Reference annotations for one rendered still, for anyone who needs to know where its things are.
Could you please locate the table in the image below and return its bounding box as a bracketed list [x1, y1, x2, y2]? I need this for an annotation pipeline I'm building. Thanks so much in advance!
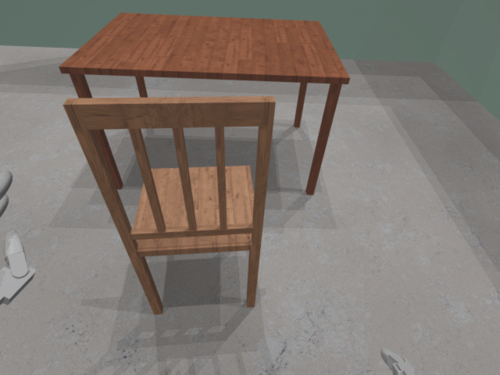
[59, 12, 350, 195]

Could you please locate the robot right hand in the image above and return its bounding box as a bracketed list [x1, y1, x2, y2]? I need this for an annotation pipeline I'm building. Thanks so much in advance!
[380, 348, 414, 375]

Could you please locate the chair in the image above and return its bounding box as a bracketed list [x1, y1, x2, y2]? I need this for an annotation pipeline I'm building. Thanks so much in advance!
[63, 96, 276, 315]

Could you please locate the robot left hand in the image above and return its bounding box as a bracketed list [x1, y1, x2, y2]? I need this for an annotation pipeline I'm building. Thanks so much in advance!
[0, 170, 35, 305]

